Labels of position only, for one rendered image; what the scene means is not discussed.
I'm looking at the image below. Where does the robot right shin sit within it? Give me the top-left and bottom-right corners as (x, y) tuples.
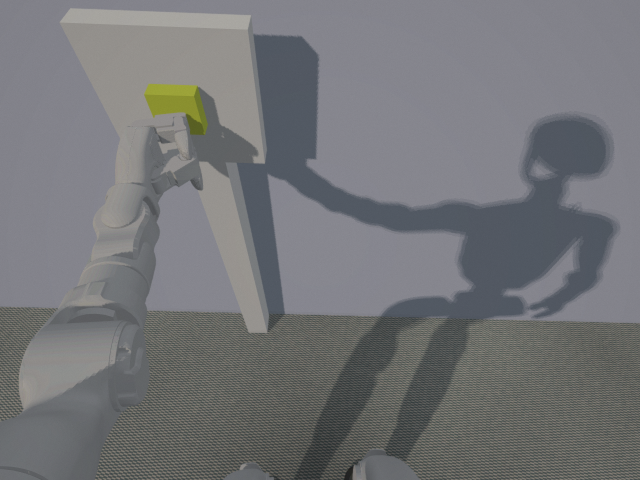
(361, 449), (386, 462)

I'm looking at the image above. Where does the button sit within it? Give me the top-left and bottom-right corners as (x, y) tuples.
(144, 84), (208, 135)

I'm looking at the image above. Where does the left robot upper arm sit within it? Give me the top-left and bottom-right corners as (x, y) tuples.
(0, 320), (150, 480)

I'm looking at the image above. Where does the left robot hand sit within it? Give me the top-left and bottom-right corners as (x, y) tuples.
(115, 112), (203, 202)

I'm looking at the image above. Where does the panel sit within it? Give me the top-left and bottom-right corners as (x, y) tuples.
(59, 8), (269, 333)

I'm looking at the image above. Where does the left robot forearm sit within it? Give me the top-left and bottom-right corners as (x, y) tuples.
(19, 183), (160, 408)

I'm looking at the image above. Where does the right robot thigh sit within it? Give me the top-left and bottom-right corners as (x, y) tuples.
(353, 455), (420, 480)

